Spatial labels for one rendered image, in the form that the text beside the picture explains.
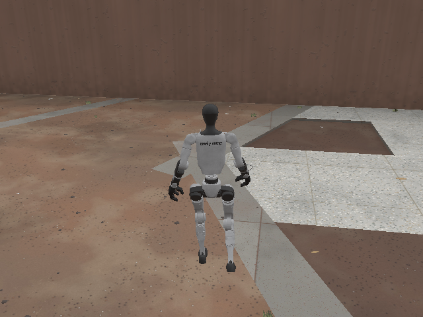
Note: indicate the robot left forearm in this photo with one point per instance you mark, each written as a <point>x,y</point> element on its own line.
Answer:
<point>177,176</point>

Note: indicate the right robot hand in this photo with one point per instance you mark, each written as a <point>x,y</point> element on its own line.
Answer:
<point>247,180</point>

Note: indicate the right robot upper arm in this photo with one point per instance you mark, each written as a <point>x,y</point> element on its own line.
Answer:
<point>235,149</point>

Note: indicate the robot right forearm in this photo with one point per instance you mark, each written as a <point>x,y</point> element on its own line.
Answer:
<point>244,170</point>

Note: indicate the left robot upper arm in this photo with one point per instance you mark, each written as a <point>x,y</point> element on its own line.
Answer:
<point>186,150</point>

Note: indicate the robot right foot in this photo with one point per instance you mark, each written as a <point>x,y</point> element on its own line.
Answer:
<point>230,267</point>

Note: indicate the left robot hand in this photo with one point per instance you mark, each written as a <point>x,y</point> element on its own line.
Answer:
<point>173,191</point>

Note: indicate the left robot shin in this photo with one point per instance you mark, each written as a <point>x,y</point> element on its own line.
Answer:
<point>200,233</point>

